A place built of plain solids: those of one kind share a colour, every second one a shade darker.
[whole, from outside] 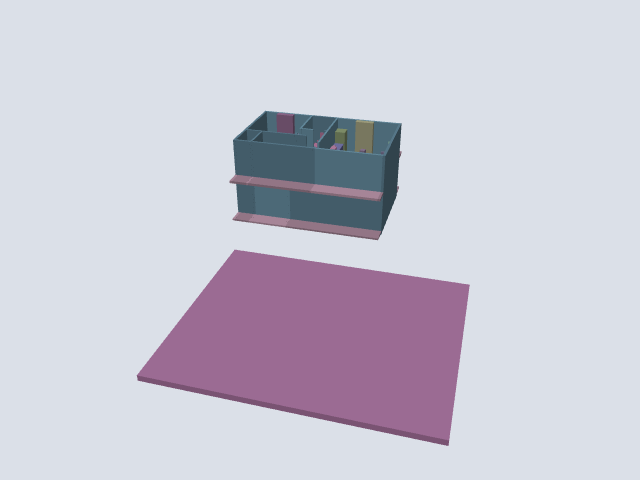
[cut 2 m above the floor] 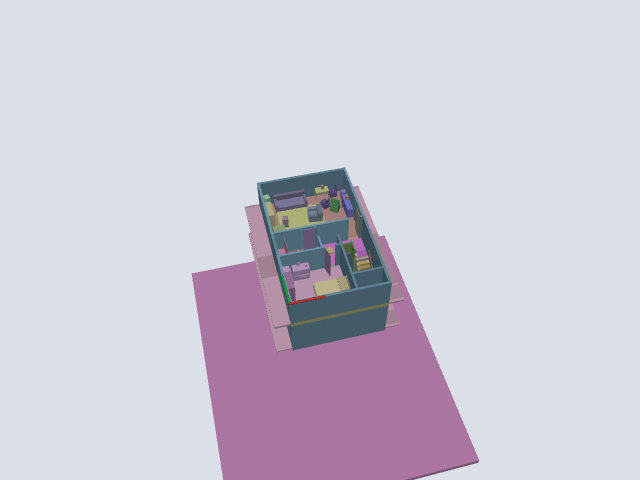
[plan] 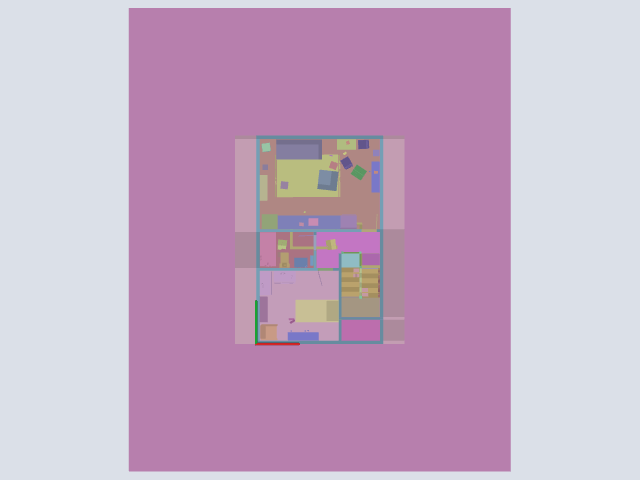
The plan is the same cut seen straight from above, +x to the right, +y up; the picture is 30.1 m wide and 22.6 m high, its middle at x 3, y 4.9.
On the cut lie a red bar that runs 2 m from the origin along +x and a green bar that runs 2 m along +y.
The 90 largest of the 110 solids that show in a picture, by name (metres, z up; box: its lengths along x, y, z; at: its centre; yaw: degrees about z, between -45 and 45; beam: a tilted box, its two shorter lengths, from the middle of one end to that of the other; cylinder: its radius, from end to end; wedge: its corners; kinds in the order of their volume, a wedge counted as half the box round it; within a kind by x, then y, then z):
{
 "under_1": {"box": [17.98, 21.82, 0.5], "at": [2.99, 4.91, -11.08]},
 "wall_1": {"box": [0.16, 3.29, 2.41], "at": [0.08, 1.8, 3.96]},
 "wall_2": {"box": [0.16, 1.7, 2.41], "at": [0.08, 4.43, 3.96]},
 "wall_3": {"box": [0.16, 9.5, 2.75], "at": [0.08, 4.91, 1.07]},
 "wall_4": {"box": [0.16, 4.25, 2.41], "at": [0.08, 7.54, 3.96]},
 "wall_5": {"box": [2.89, 0.13, 2.41], "at": [1.45, 3.52, 3.96]},
 "wall_6": {"box": [4.95, 0.13, 2.41], "at": [2.48, 5.34, 3.96]},
 "wall_7": {"box": [0.13, 0.83, 2.41], "at": [2.77, 4.0, 3.96]},
 "wall_8": {"box": [0.13, 0.15, 2.41], "at": [2.77, 5.21, 3.96]},
 "wall_9": {"box": [5.98, 0.16, 5.46], "at": [2.99, 0.08, 2.43]},
 "wall_10": {"box": [5.98, 0.16, 5.46], "at": [2.99, 9.74, 2.43]},
 "wall_11": {"box": [0.4, 0.13, 2.41], "at": [3.81, 3.52, 3.96]},
 "wall_12": {"box": [0.13, 0.98, 2.41], "at": [3.94, 0.65, 3.96]},
 "wall_13": {"box": [0.13, 2.18, 5.46], "at": [3.94, 2.36, 2.43]},
 "wall_14": {"box": [0.13, 0.68, 2.41], "at": [3.94, 3.92, 3.96]},
 "wall_15": {"box": [0.13, 1.89, 2.75], "at": [4.92, 4.66, 1.07]},
 "wall_16": {"box": [2.1, 0.13, 5.46], "at": [4.93, 1.21, 2.43]},
 "wall_17": {"box": [1.12, 0.13, 2.75], "at": [5.42, 3.65, 1.07]},
 "wall_18": {"box": [0.31, 0.13, 2.41], "at": [5.83, 5.34, 3.96]},
 "wall_19": {"box": [0.16, 0.98, 5.46], "at": [5.9, 0.65, 2.43]},
 "wall_20": {"box": [0.16, 2.31, 2.75], "at": [5.9, 2.42, 1.07]},
 "wall_21": {"box": [0.16, 4.01, 2.41], "at": [5.9, 3.27, 3.96]},
 "wall_22": {"box": [0.16, 5.95, 2.75], "at": [5.9, 6.68, 1.07]},
 "wall_23": {"box": [0.16, 4.25, 2.41], "at": [5.9, 7.54, 3.96]},
 "stair_1": {"box": [0.85, 0.26, 1.48], "at": [4.43, 2.33, 0.44]},
 "stair_2": {"box": [0.85, 0.49, 1.28], "at": [4.43, 2.45, 0.34]},
 "stair_3": {"box": [0.85, 0.72, 1.09], "at": [4.43, 2.56, 0.24]},
 "stair_4": {"box": [0.85, 0.95, 0.89], "at": [4.43, 2.68, 0.14]},
 "stair_5": {"box": [0.85, 1.18, 0.69], "at": [4.43, 2.79, 0.05]},
 "stair_6": {"box": [0.85, 1.41, 0.5], "at": [4.43, 2.91, -0.05]},
 "stair_7": {"box": [0.85, 1.41, 1.87], "at": [5.39, 2.88, 0.64]},
 "stair_8": {"box": [0.85, 1.18, 2.07], "at": [5.39, 2.99, 0.73]},
 "stair_9": {"box": [0.85, 0.95, 2.26], "at": [5.39, 3.11, 0.83]},
 "stair_10": {"box": [0.85, 0.72, 2.46], "at": [5.39, 3.22, 0.93]},
 "stair_11": {"box": [0.85, 0.49, 2.66], "at": [5.39, 3.34, 1.03]},
 "stair_12": {"box": [0.85, 0.26, 2.85], "at": [5.39, 3.45, 1.13]},
 "upper_floor_next_1": {"box": [1.0, 3.29, 0.16], "at": [-0.5, 1.8, 2.67]},
 "upper_floor_next_2": {"box": [1.0, 1.7, 0.16], "at": [-0.5, 4.43, 2.67]},
 "upper_floor_next_3": {"box": [1.0, 9.5, 0.12], "at": [-0.5, 4.91, -0.06]},
 "upper_floor_next_4": {"box": [1.0, 4.25, 0.16], "at": [-0.5, 7.54, 2.67]},
 "upper_floor_next_5": {"box": [1.0, 0.98, 0.12], "at": [6.48, 0.65, -0.06]},
 "upper_floor_next_6": {"box": [1.0, 0.98, 0.16], "at": [6.48, 0.65, 2.67]},
 "upper_floor_next_7": {"box": [1.0, 2.31, 0.12], "at": [6.48, 2.42, -0.06]},
 "upper_floor_next_8": {"box": [1.0, 4.01, 0.16], "at": [6.48, 3.27, 2.67]},
 "upper_floor_next_9": {"box": [1.0, 5.95, 0.12], "at": [6.48, 6.68, -0.06]},
 "upper_floor_next_10": {"box": [1.0, 4.25, 0.16], "at": [6.48, 7.54, 2.67]},
 "upper_floor_living_kitchen_1": {"box": [5.66, 4.25, 0.16], "at": [2.99, 7.54, 2.67]},
 "stair_landing_1": {"box": [1.81, 0.94, 1.67], "at": [4.92, 1.74, 0.54]},
 "upper_floor_bedroom_1": {"box": [3.72, 3.29, 0.16], "at": [2.02, 1.8, 2.67]},
 "fixture_breast_bedroom_1": {"box": [0.39, 1.21, 2.46], "at": [0.35, 1.63, 3.93]},
 "fixture_breast_living_kitchen_1": {"box": [0.37, 1.21, 2.46], "at": [0.35, 7.36, 3.93]},
 "chest_drawers_1": {"box": [0.5, 1.14, 1.0], "at": [0.42, 2.86, 3.25]},
 "chest_drawers_2": {"box": [1.04, 0.5, 0.95], "at": [1.34, 3.19, 3.22]},
 "floor_lobby_1": {"box": [1.03, 2.02, 0.5], "at": [4.34, 4.59, -0.25]},
 "child_bed_1": {"box": [2.06, 1.06, 0.4], "at": [2.87, 1.56, 3.13]},
 "child_bed_2": {"box": [0.55, 0.96, 0.2], "at": [3.58, 1.56, 3.33]},
 "fridge_1": {"box": [0.75, 0.7, 1.72], "at": [0.63, 5.77, 3.61]},
 "sofa_1": {"box": [2.16, 0.93, 0.34], "at": [2.02, 9.15, 3.03]},
 "sofa_2": {"box": [2.16, 0.23, 0.39], "at": [2.02, 9.51, 3.39]},
 "cube_shelf_1": {"box": [1.46, 0.39, 0.76], "at": [2.21, 0.36, 3.13]},
 "cube_shelf_2": {"box": [0.39, 1.46, 0.76], "at": [5.62, 7.86, 3.13]},
 "upper_floor_landing_1": {"box": [1.05, 0.68, 0.16], "at": [3.35, 3.92, 2.67]},
 "upper_floor_landing_2": {"box": [2.99, 1.02, 0.16], "at": [4.33, 4.77, 2.67]},
 "upper_floor_landing_3": {"box": [0.96, 0.68, 0.16], "at": [5.34, 3.92, 2.67]},
 "upper_floor_bath_1": {"box": [2.54, 1.7, 0.16], "at": [1.43, 4.43, 2.67]},
 "bathtub_1": {"box": [0.76, 1.6, 0.44], "at": [0.55, 4.46, 2.97]},
 "armchair_club_1": {"box": [0.87, 0.24, 0.18], "at": [3.32, 7.37, 3.26], "yaw": -6.4},
 "armchair_club_2": {"box": [0.9, 0.92, 0.35], "at": [3.37, 7.71, 2.99], "yaw": -6.4},
 "armchair_club_3": {"box": [0.87, 0.24, 0.18], "at": [3.39, 8.05, 3.26], "yaw": -6.4},
 "armchair_club_4": {"box": [0.33, 0.92, 0.38], "at": [3.66, 7.68, 3.36], "yaw": -6.4},
 "rug_1": {"box": [2.9, 2.0, 0.08], "at": [2.42, 7.92, 2.72], "yaw": 0.2},
 "range_flat_1": {"box": [0.76, 0.65, 0.94], "at": [4.35, 5.74, 3.22]},
 "wall_band_1": {"box": [2.24, 0.13, 0.31], "at": [2.71, 4.53, 2.59]},
 "wall_band_2": {"box": [5.98, 0.16, 0.31], "at": [2.99, 0.08, 2.59]},
 "wall_band_3": {"box": [1.12, 0.13, 0.31], "at": [5.42, 3.65, 2.59]},
 "upper_floor_tank_1": {"box": [1.81, 0.98, 0.16], "at": [4.92, 0.65, 2.67]},
 "armchair_frame_1": {"box": [0.26, 0.62, 0.41], "at": [0.32, 0.56, 3.36]},
 "armchair_frame_2": {"box": [0.74, 0.63, 0.18], "at": [0.6, 0.56, 3.07]},
 "bar_stool_1": {"box": [0.35, 0.35, 0.74], "at": [1.32, 7.47, 3.13], "yaw": -6.3},
 "chair_kitchen_1": {"box": [0.43, 0.5, 0.38], "at": [4.26, 8.53, 2.94], "yaw": 29.8},
 "counter_run_1": {"box": [2.96, 0.64, 0.038], "at": [2.49, 5.74, 3.64]},
 "stair_guard_1": {"box": [0.85, 0.08, 0.95], "at": [4.43, 4.3, 3.22]},
 "kitchen_bin_1": {"box": [0.31, 0.31, 0.65], "at": [5.65, 8.99, 3.07]},
 "small_desk_1": {"box": [0.9, 0.5, 0.13], "at": [4.25, 9.4, 3.43]},
 "pedestal_basin_1": {"box": [0.63, 0.46, 0.2], "at": [2.1, 3.83, 3.53]},
 "dish_rack_1": {"box": [0.47, 0.35, 0.34], "at": [2.69, 5.75, 3.83]},
 "leaf_bath_door_1": {"box": [0.72, 0.035, 2.0], "at": [2.34, 5.1, 3.75], "yaw": 2.0},
 "leaf_bedroom_door_1": {"box": [0.035, 0.72, 2.0], "at": [3.0, 3.11, 3.75], "yaw": 15.0},
 "leaf_living_kitchen_door_1": {"box": [0.035, 0.72, 2.0], "at": [5.67, 5.77, 3.75], "yaw": -3.0},
 "table_lamp_1": {"box": [0.39, 0.38, 0.26], "at": [0.46, 9.26, 3.76], "yaw": 7.7}
}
